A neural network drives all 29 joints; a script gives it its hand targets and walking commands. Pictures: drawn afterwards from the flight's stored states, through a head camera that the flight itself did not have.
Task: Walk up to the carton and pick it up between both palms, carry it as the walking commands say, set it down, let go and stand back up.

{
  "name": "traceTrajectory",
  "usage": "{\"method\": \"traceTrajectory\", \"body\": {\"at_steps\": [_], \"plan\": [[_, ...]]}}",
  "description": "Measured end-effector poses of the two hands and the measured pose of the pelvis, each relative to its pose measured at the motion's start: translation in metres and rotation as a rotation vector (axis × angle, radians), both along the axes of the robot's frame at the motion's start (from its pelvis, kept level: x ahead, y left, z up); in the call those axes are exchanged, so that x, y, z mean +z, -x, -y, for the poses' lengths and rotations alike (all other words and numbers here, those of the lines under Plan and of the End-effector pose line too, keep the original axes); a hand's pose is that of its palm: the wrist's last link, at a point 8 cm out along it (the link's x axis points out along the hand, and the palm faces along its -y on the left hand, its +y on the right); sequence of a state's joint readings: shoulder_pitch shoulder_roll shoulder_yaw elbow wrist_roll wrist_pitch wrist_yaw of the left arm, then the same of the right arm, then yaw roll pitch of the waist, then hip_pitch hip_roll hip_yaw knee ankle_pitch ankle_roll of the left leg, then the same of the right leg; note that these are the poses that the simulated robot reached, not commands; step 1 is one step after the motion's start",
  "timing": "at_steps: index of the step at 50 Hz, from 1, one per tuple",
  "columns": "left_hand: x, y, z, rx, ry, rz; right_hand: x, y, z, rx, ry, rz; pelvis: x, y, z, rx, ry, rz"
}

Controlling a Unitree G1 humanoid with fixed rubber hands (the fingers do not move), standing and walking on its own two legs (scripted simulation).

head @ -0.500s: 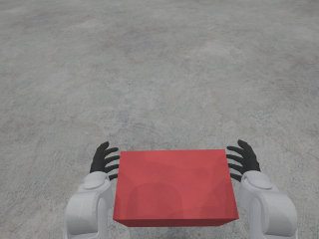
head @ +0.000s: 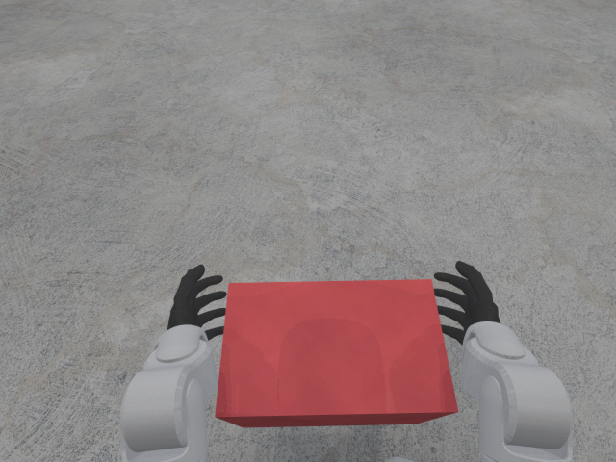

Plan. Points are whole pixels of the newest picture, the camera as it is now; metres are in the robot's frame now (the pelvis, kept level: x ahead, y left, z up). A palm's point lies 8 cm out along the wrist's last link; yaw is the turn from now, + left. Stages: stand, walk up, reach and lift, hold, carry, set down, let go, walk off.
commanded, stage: carry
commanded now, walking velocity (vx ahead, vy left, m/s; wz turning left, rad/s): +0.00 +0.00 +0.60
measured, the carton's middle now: (329, 359) +0.27 +0.01 -0.01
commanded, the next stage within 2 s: none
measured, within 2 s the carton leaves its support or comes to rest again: neither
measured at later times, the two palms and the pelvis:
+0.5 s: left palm (68, 445) +0.14 +0.23 +0.12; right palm (415, 341) +0.24 -0.07 +0.11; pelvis -0.06 +0.00 +0.01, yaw +18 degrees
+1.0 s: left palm out of the picture +0.00 +0.29 +0.11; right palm (317, 412) +0.18 +0.02 +0.09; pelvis -0.13 +0.02 +0.00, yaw +35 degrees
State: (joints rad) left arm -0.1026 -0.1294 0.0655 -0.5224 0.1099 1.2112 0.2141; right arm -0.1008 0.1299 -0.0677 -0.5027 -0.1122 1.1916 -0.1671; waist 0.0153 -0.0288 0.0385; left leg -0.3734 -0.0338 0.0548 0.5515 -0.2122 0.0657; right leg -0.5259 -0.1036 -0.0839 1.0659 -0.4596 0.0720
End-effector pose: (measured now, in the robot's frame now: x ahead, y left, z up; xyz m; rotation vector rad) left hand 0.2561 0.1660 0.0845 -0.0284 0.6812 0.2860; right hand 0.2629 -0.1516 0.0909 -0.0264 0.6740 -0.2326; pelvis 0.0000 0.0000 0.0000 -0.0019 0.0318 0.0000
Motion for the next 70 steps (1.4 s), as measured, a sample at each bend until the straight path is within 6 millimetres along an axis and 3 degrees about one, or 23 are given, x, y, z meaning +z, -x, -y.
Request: {"method": "traceTrajectory", "body": {"at_steps": [8, 13, 17, 24, 31, 34, 38, 43, 52, 60, 66, 70], "plan": [[0.02, 0.019, -0.008, 0.034, -0.034, 0.047, 0.01, 0.009, -0.008, 0.034, -0.034, 0.047, 0.002, 0.015, 0.001, 0.073, 0.004, -0.022], [0.026, 0.044, -0.008, 0.077, -0.062, 0.036, 0.007, 0.02, -0.01, 0.077, -0.062, 0.035, 0.003, 0.028, 0.01, 0.13, 0.008, -0.015], [0.033, 0.07, -0.019, 0.137, -0.071, 0.021, 0.015, 0.023, -0.023, 0.138, -0.069, 0.021, 0.012, 0.038, 0.012, 0.188, -0.023, -0.009], [0.04, 0.109, -0.056, 0.262, -0.073, 0.05, 0.024, 0.023, -0.07, 0.256, -0.08, 0.05, 0.011, 0.055, 0.001, 0.297, -0.042, -0.016], [0.008, 0.164, -0.113, 0.394, -0.019, 0.028, 0.007, 0.041, -0.14, 0.388, -0.025, 0.027, -0.007, 0.081, -0.028, 0.409, -0.027, -0.02], [-0.004, 0.192, -0.125, 0.449, 0.005, -0.016, -0.002, 0.053, -0.161, 0.447, 0.003, -0.016, -0.006, 0.092, -0.031, 0.442, -0.009, -0.011], [-0.002, 0.216, -0.135, 0.499, -0.005, -0.01, -0.003, 0.064, -0.178, 0.498, -0.005, -0.01, -0.004, 0.105, -0.034, 0.49, 0.002, -0.018], [0.01, 0.231, -0.138, 0.527, -0.039, 0.025, 0.001, 0.072, -0.185, 0.526, -0.038, 0.025, -0.005, 0.116, -0.031, 0.533, 0.006, -0.034], [0.027, 0.262, -0.123, 0.573, -0.075, -0.001, 0.006, 0.09, -0.178, 0.574, -0.072, 0.001, 0.006, 0.129, -0.014, 0.64, -0.008, -0.034], [0.038, 0.318, -0.138, 0.715, -0.086, 0.032, 0.023, 0.108, -0.224, 0.711, -0.089, 0.033, 0.01, 0.147, -0.014, 0.763, -0.037, -0.045], [0.013, 0.383, -0.161, 0.84, -0.047, 0.031, 0.011, 0.146, -0.275, 0.836, -0.05, 0.031, -0.006, 0.175, -0.027, 0.863, -0.018, -0.04], [-0.001, 0.424, -0.161, 0.918, -0.004, -0.013, 0.0, 0.172, -0.293, 0.917, -0.003, -0.01, -0.005, 0.19, -0.025, 0.896, 0.001, -0.023]]}}
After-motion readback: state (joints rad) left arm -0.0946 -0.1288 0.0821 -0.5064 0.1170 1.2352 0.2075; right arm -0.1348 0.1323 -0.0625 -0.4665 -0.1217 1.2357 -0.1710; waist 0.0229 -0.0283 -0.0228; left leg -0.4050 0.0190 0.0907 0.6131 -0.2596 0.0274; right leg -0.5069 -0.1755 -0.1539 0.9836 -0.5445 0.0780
